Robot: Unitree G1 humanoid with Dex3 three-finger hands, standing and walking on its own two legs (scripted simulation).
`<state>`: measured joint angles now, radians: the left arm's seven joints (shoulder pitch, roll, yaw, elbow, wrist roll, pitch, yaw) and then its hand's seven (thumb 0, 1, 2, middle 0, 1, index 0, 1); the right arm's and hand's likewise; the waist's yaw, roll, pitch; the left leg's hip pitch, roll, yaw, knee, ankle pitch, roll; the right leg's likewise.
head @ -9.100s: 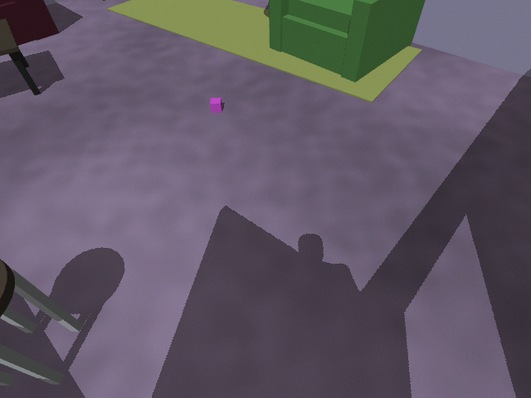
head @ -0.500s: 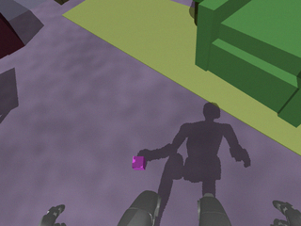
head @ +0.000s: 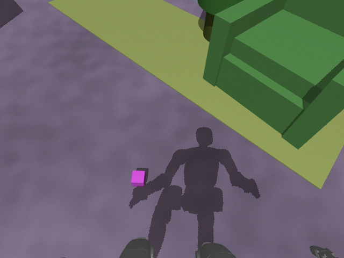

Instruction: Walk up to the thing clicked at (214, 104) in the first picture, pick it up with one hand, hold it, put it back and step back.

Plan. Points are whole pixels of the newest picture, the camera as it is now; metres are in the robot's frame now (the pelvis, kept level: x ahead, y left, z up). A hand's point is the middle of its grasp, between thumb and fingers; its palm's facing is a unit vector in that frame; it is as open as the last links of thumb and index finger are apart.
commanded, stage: walk up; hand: left
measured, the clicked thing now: (138, 178) +0.53 +0.22 -0.71
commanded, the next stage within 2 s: stand in 1.04 s
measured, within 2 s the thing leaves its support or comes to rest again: neither
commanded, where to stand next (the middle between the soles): +0.14 -0.02 m, yaw +0 degrees
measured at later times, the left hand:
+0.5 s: hand out of the picture +0.09 +0.26 -0.12, palm faces -0.07 -0.93 -0.37, open 7.4 cm
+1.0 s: hand out of the picture +0.11 +0.24 -0.12, palm faces -0.07 -0.95 -0.32, open 7.4 cm
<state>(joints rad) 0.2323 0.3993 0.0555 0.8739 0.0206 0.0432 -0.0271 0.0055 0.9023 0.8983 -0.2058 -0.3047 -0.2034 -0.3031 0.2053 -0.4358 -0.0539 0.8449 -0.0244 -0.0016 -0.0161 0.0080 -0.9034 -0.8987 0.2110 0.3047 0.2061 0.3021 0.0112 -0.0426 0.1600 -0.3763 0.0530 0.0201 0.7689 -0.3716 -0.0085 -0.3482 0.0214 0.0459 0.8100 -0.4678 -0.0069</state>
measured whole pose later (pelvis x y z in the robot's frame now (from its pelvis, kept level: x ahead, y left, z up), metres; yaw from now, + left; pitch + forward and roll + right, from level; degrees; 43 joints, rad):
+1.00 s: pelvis +0.00 +0.00 +0.03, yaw -3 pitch -3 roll +0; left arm 0.07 0.35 0.00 1.11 0.01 0.00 -0.02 0.00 0.90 0.90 -0.21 -0.30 -0.20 -0.30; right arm 0.09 -0.35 -0.01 1.10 -0.01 -0.04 0.00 0.01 -0.91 -0.90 0.21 0.30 0.20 0.30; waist -0.01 0.00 0.06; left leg -0.16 0.02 0.01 0.41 -0.21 -0.01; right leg -0.13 0.01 0.05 0.40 -0.23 0.01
